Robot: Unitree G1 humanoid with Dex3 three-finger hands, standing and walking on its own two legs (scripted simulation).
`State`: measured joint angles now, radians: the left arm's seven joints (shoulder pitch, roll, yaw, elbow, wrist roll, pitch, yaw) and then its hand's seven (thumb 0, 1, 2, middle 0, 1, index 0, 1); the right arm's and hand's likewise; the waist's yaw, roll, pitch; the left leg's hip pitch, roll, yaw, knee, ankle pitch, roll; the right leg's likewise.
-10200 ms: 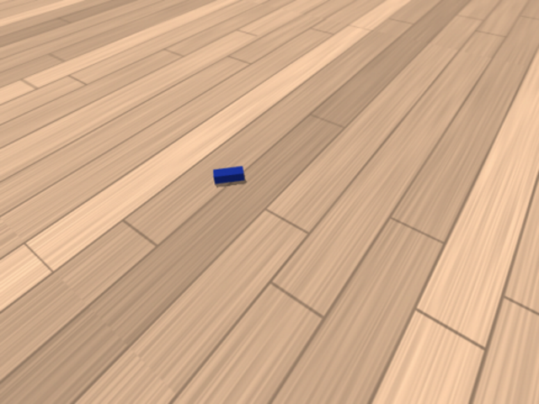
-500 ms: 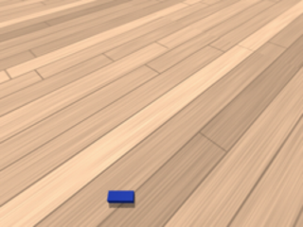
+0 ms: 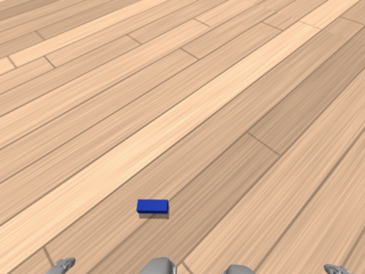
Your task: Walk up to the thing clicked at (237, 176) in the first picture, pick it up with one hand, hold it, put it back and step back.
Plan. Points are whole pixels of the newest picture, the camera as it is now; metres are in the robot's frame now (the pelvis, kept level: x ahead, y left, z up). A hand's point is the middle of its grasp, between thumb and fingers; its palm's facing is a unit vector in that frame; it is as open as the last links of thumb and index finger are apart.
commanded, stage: walk up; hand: left
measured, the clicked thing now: (152, 206) +0.49 +0.21 -0.73
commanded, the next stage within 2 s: stand in 1.28 s
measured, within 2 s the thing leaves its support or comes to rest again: neither
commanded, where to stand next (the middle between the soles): +0.10 -0.01 m, yaw -2 degrees
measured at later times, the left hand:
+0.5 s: hand out of the picture +0.14 +0.24 -0.14, palm faces -0.07 -0.93 -0.36, open 7.4 cm
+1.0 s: hand out of the picture +0.10 +0.24 -0.14, palm faces -0.04 -0.94 -0.35, open 7.4 cm
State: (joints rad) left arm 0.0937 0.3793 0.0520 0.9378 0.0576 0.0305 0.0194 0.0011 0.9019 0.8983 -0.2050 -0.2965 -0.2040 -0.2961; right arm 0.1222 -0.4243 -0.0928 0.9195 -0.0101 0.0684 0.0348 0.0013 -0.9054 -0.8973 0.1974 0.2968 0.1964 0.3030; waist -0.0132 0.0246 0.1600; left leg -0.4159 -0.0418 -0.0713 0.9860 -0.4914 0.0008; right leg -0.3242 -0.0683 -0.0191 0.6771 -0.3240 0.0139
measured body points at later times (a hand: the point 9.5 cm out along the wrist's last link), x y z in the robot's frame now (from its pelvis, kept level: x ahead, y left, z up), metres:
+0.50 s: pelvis +0.03 -0.01 +0.00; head +0.07 -0.02 +0.45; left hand +0.15 +0.29 -0.12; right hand +0.08 -0.34 -0.12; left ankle -0.01 +0.13 -0.69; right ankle +0.09 -0.14 -0.72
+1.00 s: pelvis +0.02 -0.02 +0.01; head +0.04 -0.03 +0.46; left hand +0.10 +0.28 -0.11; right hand +0.10 -0.33 -0.11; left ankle +0.02 +0.12 -0.72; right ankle +0.04 -0.14 -0.72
